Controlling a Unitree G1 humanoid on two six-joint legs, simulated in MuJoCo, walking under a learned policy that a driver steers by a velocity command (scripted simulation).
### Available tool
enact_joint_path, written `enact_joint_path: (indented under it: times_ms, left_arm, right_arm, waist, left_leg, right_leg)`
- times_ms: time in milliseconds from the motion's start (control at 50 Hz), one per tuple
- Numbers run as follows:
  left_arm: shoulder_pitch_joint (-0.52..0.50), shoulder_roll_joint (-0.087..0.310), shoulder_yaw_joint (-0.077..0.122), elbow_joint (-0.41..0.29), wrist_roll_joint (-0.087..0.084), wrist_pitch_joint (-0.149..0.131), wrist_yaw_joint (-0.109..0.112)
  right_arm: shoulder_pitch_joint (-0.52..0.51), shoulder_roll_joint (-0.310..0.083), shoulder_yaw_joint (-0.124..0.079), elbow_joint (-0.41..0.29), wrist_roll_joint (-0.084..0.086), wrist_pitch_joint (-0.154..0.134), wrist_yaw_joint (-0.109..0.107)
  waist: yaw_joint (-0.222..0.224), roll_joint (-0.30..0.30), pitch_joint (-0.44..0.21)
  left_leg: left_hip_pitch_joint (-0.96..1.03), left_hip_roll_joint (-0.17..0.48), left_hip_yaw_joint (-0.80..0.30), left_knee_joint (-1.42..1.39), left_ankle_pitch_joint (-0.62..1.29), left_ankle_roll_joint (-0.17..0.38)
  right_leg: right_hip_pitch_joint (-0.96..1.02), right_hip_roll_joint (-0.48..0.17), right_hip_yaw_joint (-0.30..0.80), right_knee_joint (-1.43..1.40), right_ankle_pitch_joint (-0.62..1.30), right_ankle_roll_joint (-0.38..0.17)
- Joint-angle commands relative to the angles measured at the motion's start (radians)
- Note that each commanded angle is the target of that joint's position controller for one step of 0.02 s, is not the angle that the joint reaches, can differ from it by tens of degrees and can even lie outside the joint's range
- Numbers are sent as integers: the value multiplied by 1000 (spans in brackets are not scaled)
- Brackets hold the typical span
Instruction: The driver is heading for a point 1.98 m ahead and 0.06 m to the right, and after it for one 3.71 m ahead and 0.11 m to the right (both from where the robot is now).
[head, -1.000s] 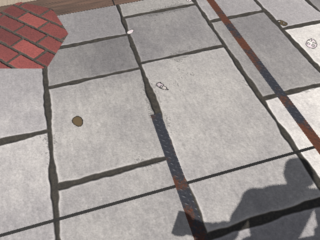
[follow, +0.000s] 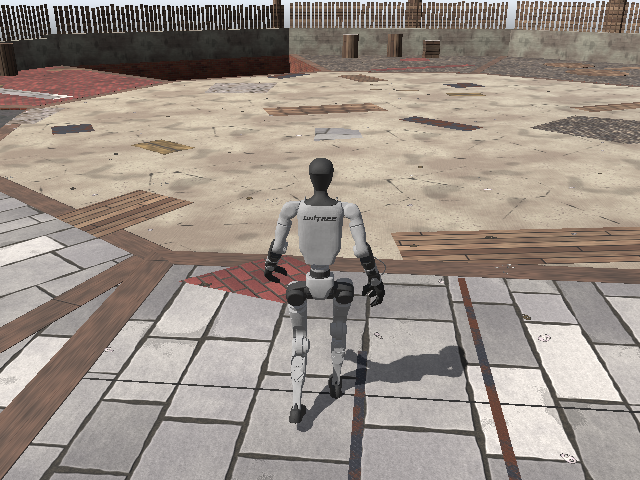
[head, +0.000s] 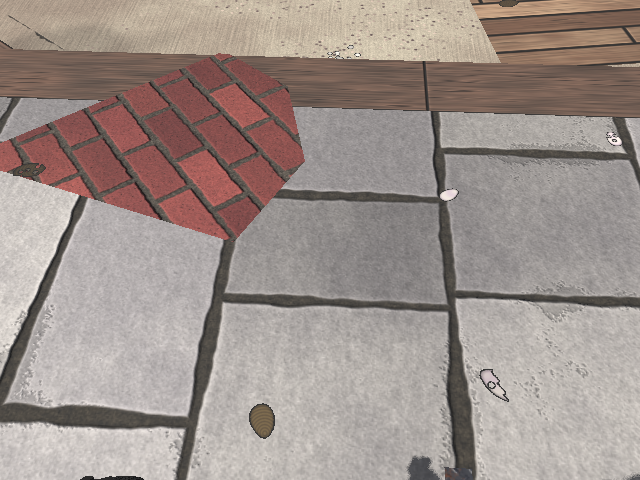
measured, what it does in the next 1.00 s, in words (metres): walks ahead: left foot, then right foot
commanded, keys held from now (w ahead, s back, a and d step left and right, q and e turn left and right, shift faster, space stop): w+e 0.20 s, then w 0.60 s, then w+q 0.20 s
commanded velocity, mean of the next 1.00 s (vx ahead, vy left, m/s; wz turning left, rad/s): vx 0.50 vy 0.00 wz -0.14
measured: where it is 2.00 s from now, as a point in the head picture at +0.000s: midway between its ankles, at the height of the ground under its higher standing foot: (333, 248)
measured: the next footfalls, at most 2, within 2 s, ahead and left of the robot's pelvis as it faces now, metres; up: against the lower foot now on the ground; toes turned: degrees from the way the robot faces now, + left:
left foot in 0.46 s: +0.43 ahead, +0.08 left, +0.00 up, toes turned -13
right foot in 0.96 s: +0.65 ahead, -0.21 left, +0.00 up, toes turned -9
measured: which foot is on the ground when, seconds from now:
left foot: up 0.00-0.44, down 0.46-0.96, up 0.98-1.00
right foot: down 0.00-0.48, up 0.50-0.94, down 0.96-1.00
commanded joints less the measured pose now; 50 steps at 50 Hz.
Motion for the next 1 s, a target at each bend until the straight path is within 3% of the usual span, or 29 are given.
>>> enact_joint_path:
  times_ms: [20, 40, 60, 80, 140, 200, 260, 320, 380, 420, 440, 460, 480, 500, 520, 540, 560, 580, 600, 660, 760, 820, 860, 900, 920, 940, 960, 980, 1000]
  left_arm:
    - [246, 146, 50, -11, -14, 11, 9]
    - [197, 141, 46, -27, 1, 19, 13]
    - [169, 130, 41, -36, 4, 23, 14]
    - [156, 120, 36, -43, 10, 23, 18]
    - [161, 131, 40, -42, 0, 25, 29]
    - [199, 166, 52, -27, -8, 32, 47]
    - [247, 153, 46, 0, -13, 42, 57]
    - [308, 149, 41, 28, -13, 48, 58]
    - [329, 156, 42, 43, -9, 59, 60]
    - [309, 168, 47, 44, -7, 67, 62]
    - [288, 160, 43, 39, -7, 68, 62]
    - [257, 134, 31, 18, 3, 65, 59]
    - [334, 71, 9, 4, 8, 52, 57]
    - [397, 64, -1, 14, -6, 40, 54]
    - [318, 147, 19, 6, -21, 33, 49]
    - [221, 153, 21, -17, -23, 31, 46]
    - [168, 139, 20, -31, -9, 30, 44]
    - [160, 133, 25, -32, 5, 32, 44]
    - [179, 114, 23, -28, 5, 35, 42]
    - [169, 72, 11, -33, 9, 44, 43]
    - [-2, 40, -6, -71, 10, 30, 34]
    - [-98, 50, -5, -103, 0, 22, 23]
    - [-137, 63, 1, -125, -2, 14, 13]
    - [-110, 89, 11, -124, -1, 5, 9]
    - [-51, 106, 21, -110, 0, 1, 11]
    - [66, 146, 42, -77, 6, -1, 19]
    - [239, 213, 63, -54, 24, -1, 31]
    - [325, 292, 84, -31, 26, 15, 35]
    - [358, 209, 67, -23, 17, 24, 35]
  right_arm:
    - [-50, -132, -12, -128, 26, -60, 17]
    - [-114, -120, -7, -143, 17, -70, 17]
    - [-137, -115, -11, -152, -6, -76, 15]
    - [-123, -109, -15, -157, -17, -74, 13]
    - [-104, -80, -10, -160, -19, -56, 6]
    - [-202, -52, 1, -184, -18, -48, -1]
    - [-291, -28, 12, -190, -11, -57, 10]
    - [-374, -36, 11, -209, 1, -68, 25]
    - [-410, -59, 2, -228, 4, -79, 35]
    - [-350, -80, -9, -218, 5, -84, 34]
    - [-255, -104, -23, -192, 1, -87, 29]
    - [-99, -143, -38, -166, -11, -89, 23]
    - [55, -227, -61, -143, -22, -83, 18]
    - [117, -197, -60, -98, 6, -70, 27]
    - [72, -130, -39, -104, 22, -64, 27]
    - [9, -102, -28, -114, 15, -56, 24]
    - [-39, -85, -19, -114, 5, -52, 28]
    - [-69, -67, -12, -116, -2, -54, 31]
    - [-85, -68, -10, -115, -7, -55, 33]
    - [-79, -95, -18, -94, 5, -62, 33]
    - [-22, -138, -26, -51, 17, -49, 21]
    - [52, -150, -27, -14, 27, -39, 20]
    - [76, -153, -27, 2, 30, -26, 17]
    - [74, -172, -33, 9, 29, -14, 10]
    - [59, -178, -34, 8, 29, -8, 7]
    - [57, -160, -26, 6, 25, -8, 6]
    - [37, -105, -4, -22, 7, -13, 6]
    - [180, 6, 30, -36, 12, -30, 9]
    - [153, -72, 11, -21, 35, -39, 9]
  waist:
    - [132, -152, -162]
    - [114, -43, -92]
    - [86, -3, -44]
    - [55, -23, -47]
    - [28, -73, -46]
    - [55, -72, -22]
    - [99, -94, -24]
    - [136, -100, -5]
    - [137, -110, 10]
    - [95, -132, -3]
    - [42, -128, -58]
    - [-34, -105, -186]
    - [-54, 79, -343]
    - [-46, 285, -385]
    - [-59, 158, -227]
    - [-48, 76, -109]
    - [-21, 25, -23]
    - [5, 29, -1]
    - [27, 56, 3]
    - [43, 75, -1]
    - [-12, 47, 16]
    - [-49, 47, 32]
    - [-46, 51, 42]
    - [-14, 66, 30]
    - [27, 70, 3]
    - [84, 57, -74]
    - [162, -9, -221]
    - [128, -270, -383]
    - [163, -246, -394]
  left_leg:
    - [-656, 58, -56, 460, 43, -10]
    - [-629, 92, -36, 406, 108, -7]
    - [-600, 115, -27, 327, 147, -16]
    - [-540, 134, -26, 271, 174, -24]
    - [-499, 137, 6, 145, 184, -67]
    - [-483, 117, 22, -42, 341, -100]
    - [-399, 91, 35, -230, 542, -101]
    - [-382, 77, 37, -311, 587, -82]
    - [-407, 70, 34, -377, 488, -44]
    - [-322, 54, 56, -417, 421, -8]
    - [-177, 44, 72, -453, 444, 24]
    - [79, 138, -11, -403, 492, 88]
    - [460, 340, -310, -381, 482, 221]
    - [563, 472, -626, -496, 297, 311]
    - [446, 442, -595, -542, 130, 268]
    - [310, 398, -463, -567, 133, 230]
    - [179, 351, -376, -608, 210, 213]
    - [104, 318, -319, -634, 288, 201]
    - [50, 293, -277, -658, 344, 198]
    - [-14, 271, -173, -702, 485, 213]
    - [-26, 227, -41, -712, 548, 172]
    - [15, 250, -56, -688, 519, 163]
    - [67, 275, -95, -648, 519, 153]
    - [103, 294, -131, -594, 546, 134]
    - [95, 281, -126, -535, 617, 118]
    - [54, 229, -93, -403, 699, 91]
    - [-108, 167, -47, -135, 552, 50]
    - [-488, 31, 50, 227, 30, -23]
    - [-598, 53, -50, 373, -104, -27]
  right_leg:
    - [715, -354, 687, -271, -247, -238]
    - [584, -315, 590, -284, -153, -212]
    - [485, -282, 531, -300, -36, -207]
    - [430, -251, 483, -315, 57, -202]
    - [345, -214, 400, -336, 200, -213]
    - [278, -176, 338, -343, 225, -189]
    - [257, -144, 281, -328, 200, -141]
    - [312, -176, 314, -298, 162, -133]
    - [433, -226, 377, -243, 196, -123]
    - [466, -233, 380, -183, 345, -106]
    - [455, -195, 347, -91, 490, -85]
    - [354, -152, 306, 101, 486, -56]
    - [47, -24, 205, 436, 172, 9]
    - [-187, 37, 172, 660, -424, 46]
    - [-290, -26, 208, 733, -400, 41]
    - [-303, -72, 168, 725, -312, 42]
    - [-290, -106, 135, 660, -249, 47]
    - [-252, -136, 129, 602, -204, 52]
    - [-207, -150, 120, 569, -182, 59]
    - [-181, -166, 87, 454, -123, 84]
    - [-119, -145, 53, 131, 159, 92]
    - [-87, -120, 48, 35, 209, 86]
    - [-84, -105, 59, -18, 159, 72]
    - [-19, -90, 61, -64, 93, 54]
    - [78, -75, 45, -98, 80, 39]
    - [266, -75, 37, -113, 85, 12]
    - [550, -227, 173, -64, 130, -51]
    - [919, -481, 560, -96, 19, -198]
    - [882, -486, 712, -199, -184, -207]
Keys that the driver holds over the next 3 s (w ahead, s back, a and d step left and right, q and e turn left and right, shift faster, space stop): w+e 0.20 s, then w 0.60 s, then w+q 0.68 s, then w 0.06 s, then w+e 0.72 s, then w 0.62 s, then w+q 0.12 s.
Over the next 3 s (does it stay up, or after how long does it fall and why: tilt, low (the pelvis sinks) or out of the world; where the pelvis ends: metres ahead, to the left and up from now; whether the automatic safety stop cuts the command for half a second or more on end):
stays up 1.64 -0.08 0.01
